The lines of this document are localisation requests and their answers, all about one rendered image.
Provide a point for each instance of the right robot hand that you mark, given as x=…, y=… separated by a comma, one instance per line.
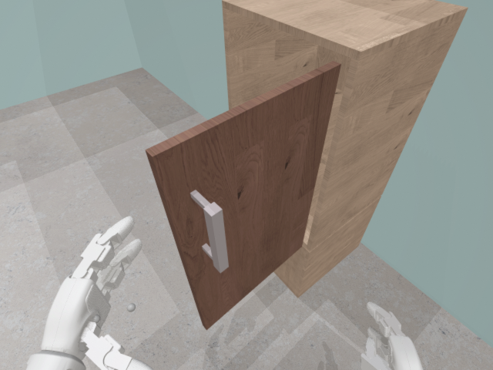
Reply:
x=396, y=353

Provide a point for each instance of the cupboard door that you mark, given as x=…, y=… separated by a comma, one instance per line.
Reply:
x=259, y=162

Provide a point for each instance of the left robot hand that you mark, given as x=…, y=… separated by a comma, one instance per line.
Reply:
x=85, y=294

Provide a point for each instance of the robot left forearm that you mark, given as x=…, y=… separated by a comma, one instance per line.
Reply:
x=54, y=360

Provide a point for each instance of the handle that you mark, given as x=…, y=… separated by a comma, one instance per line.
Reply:
x=216, y=232

